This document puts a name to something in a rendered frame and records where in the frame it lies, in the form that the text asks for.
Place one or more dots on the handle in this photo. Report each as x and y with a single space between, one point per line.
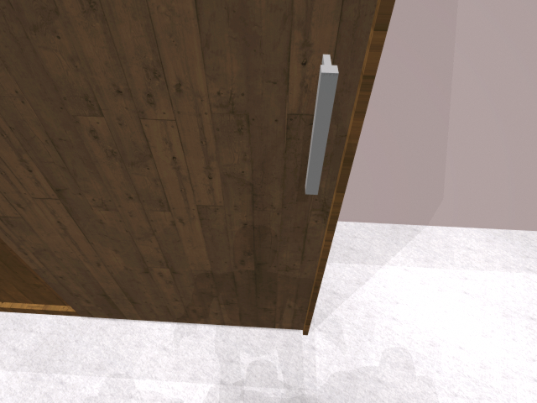
325 96

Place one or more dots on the wardrobe door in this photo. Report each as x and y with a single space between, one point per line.
20 284
153 153

